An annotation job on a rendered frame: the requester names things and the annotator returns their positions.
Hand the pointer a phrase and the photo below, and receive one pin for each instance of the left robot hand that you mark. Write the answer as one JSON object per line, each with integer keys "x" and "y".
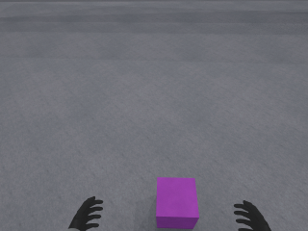
{"x": 83, "y": 215}

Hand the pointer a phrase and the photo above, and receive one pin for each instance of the right robot hand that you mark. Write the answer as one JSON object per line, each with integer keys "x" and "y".
{"x": 256, "y": 222}

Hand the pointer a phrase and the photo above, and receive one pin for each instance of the carton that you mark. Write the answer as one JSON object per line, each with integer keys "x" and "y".
{"x": 176, "y": 203}

